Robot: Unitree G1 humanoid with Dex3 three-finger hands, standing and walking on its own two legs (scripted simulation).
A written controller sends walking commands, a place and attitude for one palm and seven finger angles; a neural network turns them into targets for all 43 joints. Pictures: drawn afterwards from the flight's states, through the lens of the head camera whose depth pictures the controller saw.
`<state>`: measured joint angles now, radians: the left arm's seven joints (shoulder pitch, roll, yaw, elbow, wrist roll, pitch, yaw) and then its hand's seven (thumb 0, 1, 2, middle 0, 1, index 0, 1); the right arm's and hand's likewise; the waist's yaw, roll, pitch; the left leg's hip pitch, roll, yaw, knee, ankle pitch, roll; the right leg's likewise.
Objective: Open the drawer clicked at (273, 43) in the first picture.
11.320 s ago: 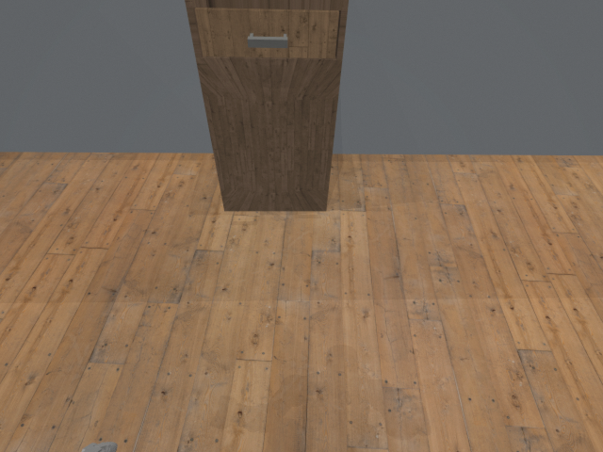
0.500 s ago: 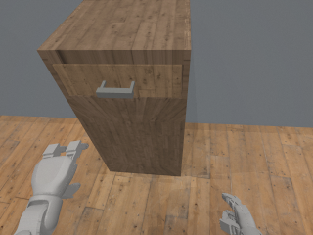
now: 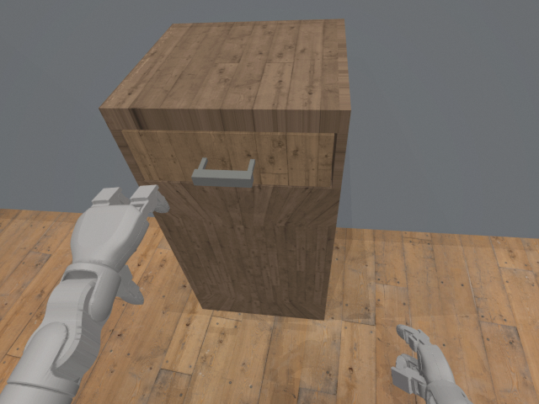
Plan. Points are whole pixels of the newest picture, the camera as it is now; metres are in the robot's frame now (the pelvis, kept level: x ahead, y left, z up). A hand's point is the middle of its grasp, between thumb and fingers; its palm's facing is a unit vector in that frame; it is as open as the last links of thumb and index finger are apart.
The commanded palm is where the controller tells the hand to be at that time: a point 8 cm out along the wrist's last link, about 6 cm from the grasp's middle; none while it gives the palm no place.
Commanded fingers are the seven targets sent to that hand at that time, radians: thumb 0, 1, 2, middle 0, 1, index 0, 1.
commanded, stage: raise the hand with hooked fingers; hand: left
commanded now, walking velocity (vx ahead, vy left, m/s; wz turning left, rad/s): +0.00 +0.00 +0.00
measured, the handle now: (225, 170) +0.54 +0.18 +0.03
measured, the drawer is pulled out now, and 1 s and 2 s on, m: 0.00 0.00 0.00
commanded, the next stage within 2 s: move the hooked fingers above the handle in 0.62 s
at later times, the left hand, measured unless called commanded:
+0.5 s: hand (130, 232) +0.29 +0.24 +0.13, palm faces +0.02 -0.07 -1.00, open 13.8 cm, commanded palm +0.27 +0.24 +0.20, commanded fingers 0.00 -0.50 0.30 -0.30 -1.20 -0.30 -1.20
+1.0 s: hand (150, 225) +0.31 +0.22 +0.12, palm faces +0.03 -0.06 -1.00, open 13.8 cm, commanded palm +0.30 +0.22 +0.19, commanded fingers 0.00 -0.50 0.30 -0.30 -1.20 -0.30 -1.20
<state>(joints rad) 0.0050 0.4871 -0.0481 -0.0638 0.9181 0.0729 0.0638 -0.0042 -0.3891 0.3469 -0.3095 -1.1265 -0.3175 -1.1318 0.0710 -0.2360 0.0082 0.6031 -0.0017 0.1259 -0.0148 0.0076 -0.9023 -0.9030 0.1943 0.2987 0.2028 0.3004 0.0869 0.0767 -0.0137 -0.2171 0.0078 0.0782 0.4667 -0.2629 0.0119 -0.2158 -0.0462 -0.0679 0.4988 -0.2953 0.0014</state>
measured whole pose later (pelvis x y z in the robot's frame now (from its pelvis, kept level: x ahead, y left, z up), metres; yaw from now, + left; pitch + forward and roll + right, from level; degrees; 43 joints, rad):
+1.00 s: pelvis -0.02 -0.01 +0.01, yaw +1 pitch +0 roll +1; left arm -0.27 0.51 -0.09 0.13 0.88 -0.04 -0.05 -0.01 -0.50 0.30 -0.32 -1.20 -0.33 -1.20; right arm 0.11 -0.26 0.01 0.65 0.02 0.11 -0.02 0.01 -0.90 -0.90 0.20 0.30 0.20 0.30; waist 0.09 0.09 0.01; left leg -0.20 0.01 0.05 0.38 -0.18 0.00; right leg -0.20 -0.04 -0.09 0.43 -0.23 -0.01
